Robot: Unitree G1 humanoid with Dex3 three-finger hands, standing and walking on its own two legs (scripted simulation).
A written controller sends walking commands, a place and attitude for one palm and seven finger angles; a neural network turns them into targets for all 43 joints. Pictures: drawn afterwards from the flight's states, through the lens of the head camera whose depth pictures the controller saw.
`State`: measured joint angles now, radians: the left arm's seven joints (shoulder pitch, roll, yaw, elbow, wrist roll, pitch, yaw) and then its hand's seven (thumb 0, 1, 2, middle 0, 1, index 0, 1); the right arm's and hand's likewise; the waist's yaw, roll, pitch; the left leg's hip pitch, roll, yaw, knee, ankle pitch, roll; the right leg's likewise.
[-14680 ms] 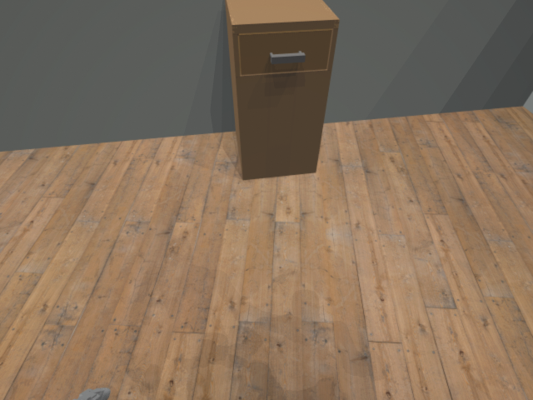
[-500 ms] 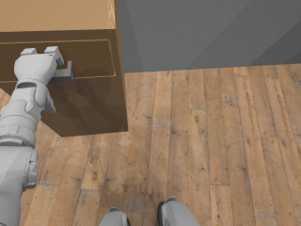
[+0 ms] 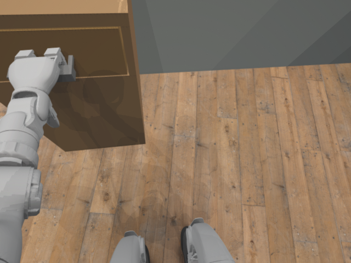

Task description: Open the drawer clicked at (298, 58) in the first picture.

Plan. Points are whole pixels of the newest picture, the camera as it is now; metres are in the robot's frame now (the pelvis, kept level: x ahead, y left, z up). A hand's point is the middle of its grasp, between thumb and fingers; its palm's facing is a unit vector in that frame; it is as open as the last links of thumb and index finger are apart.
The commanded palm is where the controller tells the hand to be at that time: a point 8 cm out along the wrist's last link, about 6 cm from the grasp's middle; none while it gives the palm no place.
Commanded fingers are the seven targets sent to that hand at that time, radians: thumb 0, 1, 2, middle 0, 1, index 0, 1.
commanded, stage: lower the fingers behind the handle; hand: left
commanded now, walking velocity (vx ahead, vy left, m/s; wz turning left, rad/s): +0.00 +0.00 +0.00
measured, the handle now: (44, 67) +0.58 +0.26 +0.00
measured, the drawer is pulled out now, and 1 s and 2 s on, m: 0.00 0.00 0.02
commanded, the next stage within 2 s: close the thumb around the handle in 0.66 s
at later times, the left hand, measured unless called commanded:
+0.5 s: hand (49, 90) +0.53 +0.25 -0.02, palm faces -0.10 -0.01 -1.00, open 13.8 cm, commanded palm +0.52 +0.24 +0.03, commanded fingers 0.00 -0.50 0.30 -0.30 -1.20 -0.30 -1.20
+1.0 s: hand (49, 90) +0.52 +0.25 -0.02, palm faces -0.09 -0.03 -1.00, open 12.2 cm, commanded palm +0.52 +0.24 +0.03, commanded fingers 0.00 0.23 0.61 -0.35 -1.28 -0.35 -1.28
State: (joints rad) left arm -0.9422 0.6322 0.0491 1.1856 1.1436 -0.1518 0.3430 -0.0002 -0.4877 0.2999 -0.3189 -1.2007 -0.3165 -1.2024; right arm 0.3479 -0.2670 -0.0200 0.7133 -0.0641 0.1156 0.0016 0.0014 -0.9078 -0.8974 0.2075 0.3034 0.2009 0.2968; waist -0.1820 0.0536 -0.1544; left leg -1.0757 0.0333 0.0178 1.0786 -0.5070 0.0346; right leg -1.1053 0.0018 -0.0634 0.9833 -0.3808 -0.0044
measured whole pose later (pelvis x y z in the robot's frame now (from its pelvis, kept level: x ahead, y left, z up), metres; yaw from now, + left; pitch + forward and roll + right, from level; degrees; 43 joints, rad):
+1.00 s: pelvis -0.01 +0.00 -0.02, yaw +0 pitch +31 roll -4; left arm -0.98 0.67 0.05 1.16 1.13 -0.15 0.31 0.00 -0.24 0.41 -0.30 -1.23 -0.33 -1.23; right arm 0.35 -0.27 0.00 0.70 -0.06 0.10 0.00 0.00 -0.91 -0.90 0.21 0.30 0.20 0.30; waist -0.19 0.06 -0.15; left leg -1.18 0.04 0.01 1.17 -0.53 0.04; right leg -1.20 0.00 -0.07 1.06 -0.39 0.00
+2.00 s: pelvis +0.02 +0.01 +0.00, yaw -2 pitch +28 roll -3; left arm -0.73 0.56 0.06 0.99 1.10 -0.14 0.37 0.01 0.67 0.74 -0.26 -1.35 -0.34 -1.35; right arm 0.33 -0.26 -0.03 0.70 -0.05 0.14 0.02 0.00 -0.91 -0.90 0.21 0.30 0.20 0.30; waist -0.12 0.06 -0.16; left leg -1.01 0.04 0.05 1.06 -0.54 0.04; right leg -1.06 0.01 -0.03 0.97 -0.41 0.01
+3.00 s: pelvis +0.05 +0.00 +0.03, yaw -3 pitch +23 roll -2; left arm -0.20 0.41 0.04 0.55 1.09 -0.06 0.46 0.02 0.66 0.76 -0.26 -1.35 -0.35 -1.35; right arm 0.22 -0.25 -0.06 0.64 -0.04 0.14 0.02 0.01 -0.91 -0.90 0.21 0.30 0.20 0.30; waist -0.03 0.04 -0.17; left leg -0.79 0.02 0.04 0.94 -0.54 0.03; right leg -0.86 0.02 0.00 0.89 -0.42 0.00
